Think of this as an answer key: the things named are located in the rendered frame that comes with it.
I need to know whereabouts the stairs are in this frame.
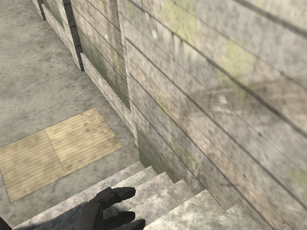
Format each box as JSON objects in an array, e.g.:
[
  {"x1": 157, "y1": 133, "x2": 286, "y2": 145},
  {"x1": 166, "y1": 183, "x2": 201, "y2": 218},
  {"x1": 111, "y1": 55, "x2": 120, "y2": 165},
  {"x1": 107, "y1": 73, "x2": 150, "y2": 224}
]
[{"x1": 12, "y1": 161, "x2": 293, "y2": 230}]

